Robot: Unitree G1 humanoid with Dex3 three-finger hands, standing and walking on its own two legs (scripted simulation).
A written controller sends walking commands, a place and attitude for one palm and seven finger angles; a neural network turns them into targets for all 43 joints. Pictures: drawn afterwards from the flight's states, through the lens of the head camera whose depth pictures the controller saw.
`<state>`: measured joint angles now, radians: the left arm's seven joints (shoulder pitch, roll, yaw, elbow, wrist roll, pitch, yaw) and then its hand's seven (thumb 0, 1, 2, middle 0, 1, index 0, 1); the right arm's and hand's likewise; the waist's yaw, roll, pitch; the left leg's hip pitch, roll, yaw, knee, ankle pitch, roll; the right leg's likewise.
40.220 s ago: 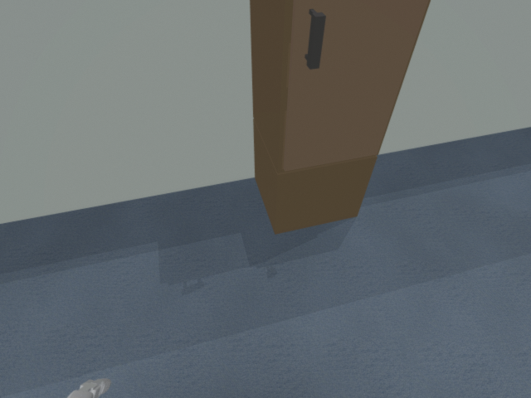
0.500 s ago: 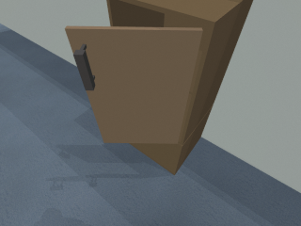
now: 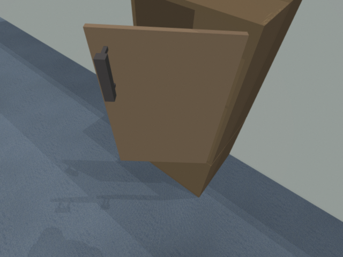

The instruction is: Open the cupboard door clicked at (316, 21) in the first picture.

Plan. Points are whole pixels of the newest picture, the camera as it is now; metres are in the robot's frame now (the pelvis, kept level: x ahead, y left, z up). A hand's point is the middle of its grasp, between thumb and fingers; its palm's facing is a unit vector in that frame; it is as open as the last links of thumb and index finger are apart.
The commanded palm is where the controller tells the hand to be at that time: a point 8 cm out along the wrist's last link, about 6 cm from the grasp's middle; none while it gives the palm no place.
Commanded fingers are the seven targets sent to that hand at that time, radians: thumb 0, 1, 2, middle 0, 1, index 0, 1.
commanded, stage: look again from close up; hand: left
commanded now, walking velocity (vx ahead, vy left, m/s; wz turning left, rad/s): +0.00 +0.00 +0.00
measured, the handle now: (107, 74) +0.51 +0.21 +0.14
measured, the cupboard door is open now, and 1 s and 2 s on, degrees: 37 37 37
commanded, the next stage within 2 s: raise the hand with hooked fingers in 0.52 s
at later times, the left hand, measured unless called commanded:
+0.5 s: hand out of the picture +0.02 +0.19 -0.17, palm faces +0.00 -0.97 -0.23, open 7.4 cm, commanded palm none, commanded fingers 0.00 0.90 0.90 -0.20 -0.30 -0.20 -0.30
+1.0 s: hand (94, 248) +0.14 +0.17 -0.01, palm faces +0.04 -1.00 -0.05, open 8.3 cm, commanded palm +0.11 +0.24 -0.01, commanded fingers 0.00 0.43 0.70 -0.23 -0.60 -0.23 -0.60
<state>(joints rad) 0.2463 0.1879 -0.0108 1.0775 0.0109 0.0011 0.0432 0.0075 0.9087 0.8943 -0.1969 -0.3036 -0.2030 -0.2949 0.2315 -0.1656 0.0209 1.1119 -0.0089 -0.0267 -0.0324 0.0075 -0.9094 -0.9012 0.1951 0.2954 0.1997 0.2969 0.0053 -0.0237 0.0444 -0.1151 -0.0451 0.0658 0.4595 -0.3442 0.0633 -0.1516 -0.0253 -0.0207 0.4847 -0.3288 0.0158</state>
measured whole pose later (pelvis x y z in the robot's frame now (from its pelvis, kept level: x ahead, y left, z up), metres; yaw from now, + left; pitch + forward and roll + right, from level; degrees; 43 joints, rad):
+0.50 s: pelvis -0.01 +0.00 +0.00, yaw +0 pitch -1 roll +0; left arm 0.21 0.22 0.00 1.07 0.01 0.01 0.04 0.01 0.91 0.89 -0.20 -0.30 -0.20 -0.29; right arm 0.21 -0.19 0.02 1.12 -0.01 -0.03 -0.03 0.01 -0.91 -0.90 0.20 0.30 0.20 0.30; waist 0.01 -0.03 0.05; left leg -0.10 -0.05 0.07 0.42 -0.31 0.06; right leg -0.14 -0.03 -0.02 0.46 -0.30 0.02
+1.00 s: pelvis -0.06 -0.05 -0.05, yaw +2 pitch +9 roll +2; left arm 0.32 0.25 0.26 0.26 -0.31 -0.46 -0.40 0.01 0.66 0.79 -0.22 -0.46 -0.22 -0.46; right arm 0.16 -0.27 -0.02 0.57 0.04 -0.25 -0.02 0.01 -0.90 -0.90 0.20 0.30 0.20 0.30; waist -0.01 -0.03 -0.11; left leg -0.61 -0.02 0.03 0.89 -0.44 0.00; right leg -0.67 0.03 -0.08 0.92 -0.42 -0.09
